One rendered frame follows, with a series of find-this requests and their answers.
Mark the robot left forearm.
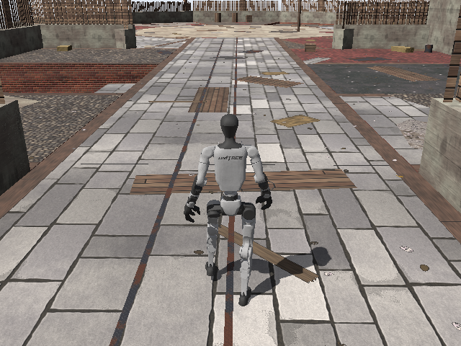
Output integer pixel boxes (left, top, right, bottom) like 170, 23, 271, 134
186, 176, 202, 208

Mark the robot right hand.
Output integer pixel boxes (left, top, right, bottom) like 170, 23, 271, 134
256, 195, 272, 210

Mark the left robot foot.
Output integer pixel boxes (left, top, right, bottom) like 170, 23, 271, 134
205, 262, 215, 276

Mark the right robot upper arm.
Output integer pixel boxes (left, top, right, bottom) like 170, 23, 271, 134
245, 145, 266, 184

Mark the robot left hand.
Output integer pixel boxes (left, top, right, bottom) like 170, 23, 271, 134
184, 204, 200, 223

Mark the left robot upper arm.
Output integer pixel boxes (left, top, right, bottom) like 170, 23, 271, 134
196, 146, 215, 187

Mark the robot torso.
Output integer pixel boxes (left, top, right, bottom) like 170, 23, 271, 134
213, 142, 247, 216

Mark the robot right forearm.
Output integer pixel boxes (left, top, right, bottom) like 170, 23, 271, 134
258, 172, 271, 198

